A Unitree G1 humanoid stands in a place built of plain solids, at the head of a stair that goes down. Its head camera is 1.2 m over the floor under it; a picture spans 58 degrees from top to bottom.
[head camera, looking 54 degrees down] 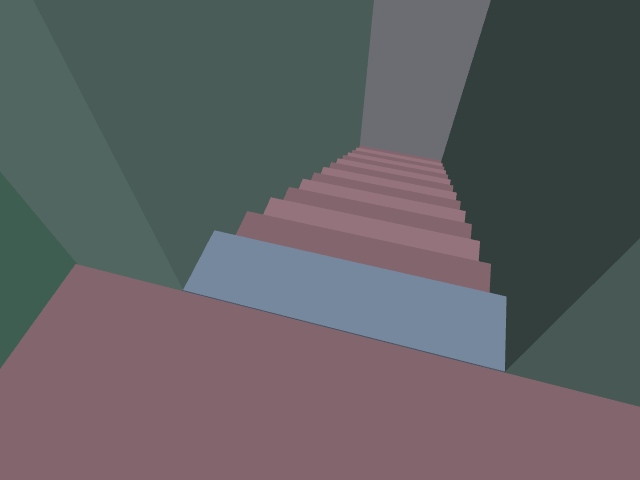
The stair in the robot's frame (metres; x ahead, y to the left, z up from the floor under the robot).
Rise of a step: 0.18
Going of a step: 0.25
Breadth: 1.00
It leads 15 degrees to the right of straight ahead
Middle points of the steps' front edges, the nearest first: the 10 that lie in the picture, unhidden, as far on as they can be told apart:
0.78 -0.11 0.00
1.02 -0.17 -0.18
1.26 -0.24 -0.37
1.50 -0.31 -0.55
1.74 -0.37 -0.73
1.98 -0.44 -0.92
2.22 -0.50 -1.10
2.46 -0.57 -1.28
2.70 -0.63 -1.47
2.94 -0.70 -1.65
